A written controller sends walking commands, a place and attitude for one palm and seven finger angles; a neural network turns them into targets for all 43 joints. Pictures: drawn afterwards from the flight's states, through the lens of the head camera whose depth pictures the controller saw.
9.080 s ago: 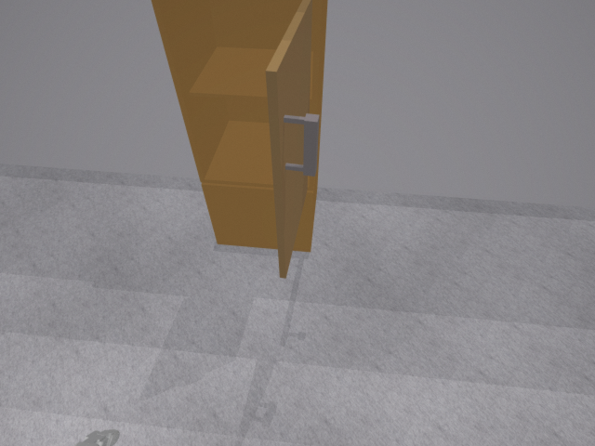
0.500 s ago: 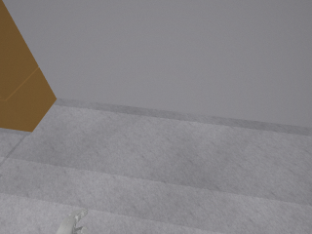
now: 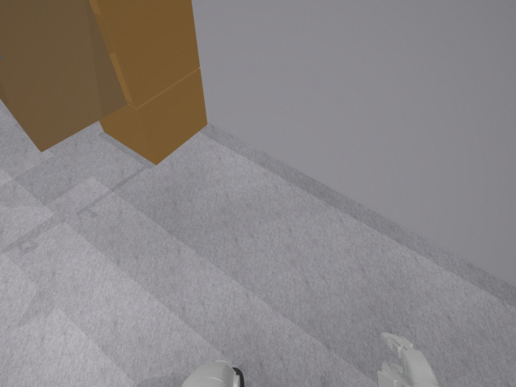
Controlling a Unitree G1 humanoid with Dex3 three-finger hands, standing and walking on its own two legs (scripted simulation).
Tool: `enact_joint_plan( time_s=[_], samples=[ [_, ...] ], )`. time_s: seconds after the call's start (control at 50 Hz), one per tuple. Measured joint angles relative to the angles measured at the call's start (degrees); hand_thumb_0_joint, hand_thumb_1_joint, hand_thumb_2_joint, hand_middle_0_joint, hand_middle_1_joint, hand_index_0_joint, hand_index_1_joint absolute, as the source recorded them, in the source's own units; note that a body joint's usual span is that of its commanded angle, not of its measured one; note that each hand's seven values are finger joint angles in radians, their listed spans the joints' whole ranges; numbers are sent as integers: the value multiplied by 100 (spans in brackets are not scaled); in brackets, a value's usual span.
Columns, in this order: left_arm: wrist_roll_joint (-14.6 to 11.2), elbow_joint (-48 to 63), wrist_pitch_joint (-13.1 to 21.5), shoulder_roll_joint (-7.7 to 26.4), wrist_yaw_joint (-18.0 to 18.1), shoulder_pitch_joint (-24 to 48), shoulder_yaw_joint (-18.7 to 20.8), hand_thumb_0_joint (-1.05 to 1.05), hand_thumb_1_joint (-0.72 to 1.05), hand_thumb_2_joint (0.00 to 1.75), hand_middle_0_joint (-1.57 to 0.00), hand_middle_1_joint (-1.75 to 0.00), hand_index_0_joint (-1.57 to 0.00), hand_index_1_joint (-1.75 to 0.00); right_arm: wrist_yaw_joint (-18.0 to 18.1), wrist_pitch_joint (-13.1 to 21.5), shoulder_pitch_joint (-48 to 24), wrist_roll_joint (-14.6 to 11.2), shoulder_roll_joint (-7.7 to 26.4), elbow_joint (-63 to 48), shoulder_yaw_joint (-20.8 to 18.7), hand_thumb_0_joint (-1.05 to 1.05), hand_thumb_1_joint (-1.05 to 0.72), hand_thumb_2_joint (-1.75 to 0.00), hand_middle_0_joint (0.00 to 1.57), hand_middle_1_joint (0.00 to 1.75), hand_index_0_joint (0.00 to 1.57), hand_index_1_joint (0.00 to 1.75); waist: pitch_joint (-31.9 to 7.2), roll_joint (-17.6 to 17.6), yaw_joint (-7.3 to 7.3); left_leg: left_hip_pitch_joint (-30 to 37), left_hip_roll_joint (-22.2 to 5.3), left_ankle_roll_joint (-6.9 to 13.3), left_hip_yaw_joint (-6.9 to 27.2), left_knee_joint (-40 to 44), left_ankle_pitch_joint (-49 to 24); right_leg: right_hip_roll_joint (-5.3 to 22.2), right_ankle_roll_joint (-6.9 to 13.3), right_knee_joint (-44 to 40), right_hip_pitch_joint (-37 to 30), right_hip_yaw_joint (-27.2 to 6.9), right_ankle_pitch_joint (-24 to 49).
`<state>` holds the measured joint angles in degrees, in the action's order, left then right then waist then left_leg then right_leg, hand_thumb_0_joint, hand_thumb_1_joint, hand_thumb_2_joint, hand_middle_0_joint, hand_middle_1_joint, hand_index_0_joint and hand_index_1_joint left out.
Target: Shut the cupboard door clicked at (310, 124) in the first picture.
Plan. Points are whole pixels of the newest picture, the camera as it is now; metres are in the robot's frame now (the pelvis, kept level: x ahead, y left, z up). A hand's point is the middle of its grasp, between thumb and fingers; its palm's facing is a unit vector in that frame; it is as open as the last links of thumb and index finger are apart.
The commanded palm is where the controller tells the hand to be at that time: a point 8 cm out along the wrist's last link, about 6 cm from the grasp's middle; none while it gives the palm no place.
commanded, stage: walk to a spot facing it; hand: left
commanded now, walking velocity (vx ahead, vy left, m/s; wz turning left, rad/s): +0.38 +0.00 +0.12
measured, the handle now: out of the picture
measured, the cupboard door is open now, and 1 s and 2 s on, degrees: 86 86 86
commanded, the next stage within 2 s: turn to face it in 1.00 s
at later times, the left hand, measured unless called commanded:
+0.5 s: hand (184, 264) +0.33 +0.21 -0.13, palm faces +0.00 -0.99 -0.16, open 7.3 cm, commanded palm none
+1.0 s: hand (205, 256) +0.36 +0.17 -0.15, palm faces +0.17 -0.96 -0.21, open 7.2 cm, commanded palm none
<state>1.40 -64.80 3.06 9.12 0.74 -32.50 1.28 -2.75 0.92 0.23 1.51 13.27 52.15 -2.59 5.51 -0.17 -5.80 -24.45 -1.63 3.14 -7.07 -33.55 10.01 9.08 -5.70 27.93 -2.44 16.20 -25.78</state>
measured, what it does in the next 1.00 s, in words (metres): walks ahead: right foot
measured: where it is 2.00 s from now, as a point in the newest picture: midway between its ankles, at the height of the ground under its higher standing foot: (270, 287)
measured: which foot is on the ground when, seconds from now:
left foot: down 0.00-0.66, up 0.68-1.00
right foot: down 0.00-0.00, up 0.02-0.62, down 0.64-1.00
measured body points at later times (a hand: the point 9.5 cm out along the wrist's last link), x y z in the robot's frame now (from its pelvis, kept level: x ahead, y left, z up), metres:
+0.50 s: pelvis +0.19 +0.03 +0.02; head +0.20 +0.04 +0.47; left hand +0.33 +0.26 -0.12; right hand +0.13 -0.21 -0.13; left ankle +0.10 +0.09 -0.72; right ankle +0.32 -0.12 -0.67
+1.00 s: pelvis +0.41 -0.01 +0.02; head +0.42 -0.01 +0.47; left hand +0.35 +0.22 -0.13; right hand +0.49 -0.24 -0.13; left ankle +0.52 +0.15 -0.67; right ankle +0.37 -0.11 -0.72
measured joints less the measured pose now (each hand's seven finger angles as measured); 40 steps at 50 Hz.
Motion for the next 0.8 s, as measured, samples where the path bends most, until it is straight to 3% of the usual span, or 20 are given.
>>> enact_joint_plan(
  time_s=[0.04, 0.08, 0.14, 0.22, 0.32, 0.44, 0.58, 0.64, 0.72, 0.76, 0.8],
  samples=[
    [-51, -88, -133, 15, -46, 92, 2, 1, 91, 90, -20, -30, -20, -30, 83, 157, -76, -15, -94, -63, 41, 1, -91, -90, 19, 30, 20, 30, 140, -41, 4, 5, 109, 193, -28, -375, 61, 135, 144, 1946, 722, -515, -262],
    [-79, -103, -226, 37, -43, 315, 16, 1, 91, 90, -20, -30, -20, -30, 158, 221, 4, -69, -205, -30, 103, 1, -91, -90, 20, 30, 20, 30, 169, -34, -34, 228, 151, 243, -44, -427, 422, 7, 245, 3510, 1533, -1013, -200],
    [-42, -2, -239, 74, -66, 781, 82, 1, 91, 90, -20, -30, -20, -30, 243, 278, 300, -93, -393, 150, 151, 0, -91, -90, 20, 30, 20, 30, 119, -42, 47, 783, 259, 161, -17, 122, 374, -17, 278, 4223, 2447, -1194, 330],
    [5, 316, -233, 88, -71, 1328, 158, 1, 91, 90, -20, -30, -20, -30, 384, 420, 774, -244, -505, 279, -78, -4, -95, -90, 20, 30, 21, 30, -109, -100, 220, 1445, 422, 280, 0, 914, 264, 0, 221, 3884, 3258, -1310, 978],
    [22, 602, -305, 141, -127, 1971, 235, 0, 91, 90, -20, -29, -20, -30, 397, 405, 1298, -146, -313, 492, -78, -5, -96, -90, 20, 30, 21, 30, -391, -201, 434, 2052, 546, 283, 29, 1543, 264, -52, 146, 3349, 3741, -1346, 1699],
    [-1, 834, -335, 209, -189, 2568, 228, 0, 91, 90, -20, -29, -20, -30, 429, 354, 2062, -95, -332, 891, -17, -2, -93, -90, 20, 30, 20, 30, -419, -210, 659, 2621, 543, 201, 82, 1850, 528, -190, 213, 2423, 3661, -1276, 1926],
    [-29, 961, -317, 174, -227, 3011, 161, 0, 91, 90, -20, -29, -20, -30, 446, 295, 2829, -19, -452, 1316, 62, 0, -91, -90, 20, 30, 20, 30, -164, 7, 1026, 3113, 350, -31, 62, 1745, 1157, -493, 556, 1194, 3121, -1076, 1480],
    [-21, 1041, -125, 151, -229, 3039, 106, 0, 91, 90, -20, -30, -20, -30, 417, 224, 3101, -58, -551, 1548, 95, 1, -91, -90, 20, 30, 20, 30, -77, 58, 1038, 2972, 179, -161, 66, 806, 1662, -696, 799, 410, 2491, -933, 1671],
    [-66, 982, 104, 53, -170, 2779, 76, 0, 91, 90, -20, -30, -20, -30, 348, 79, 2922, -132, -630, 1635, 47, 1, -91, -90, 20, 30, 20, 30, 42, 111, 924, 1264, 2, -156, 469, -2988, 1570, -785, 952, 690, 2206, -814, 1298],
    [-77, 822, 72, -13, -121, 2503, 78, 0, 91, 90, -20, -30, -20, -30, 327, 20, 2691, -97, -596, 1517, -7, 1, -91, -90, 20, 30, 20, 30, -25, 136, 889, 515, -147, -175, 543, -3696, 1174, -823, 903, 407, 1903, -784, 1236],
    [-113, 668, 74, -31, -3, 2221, 201, -1, 93, 90, -21, -30, -20, -30, 313, -7, 2430, -55, -556, 1341, -43, 1, -91, -90, 20, 30, 20, 30, -124, 164, 866, -95, -335, -244, 594, -3700, 824, -860, 885, 69, 1619, -731, 1273]
  ],
)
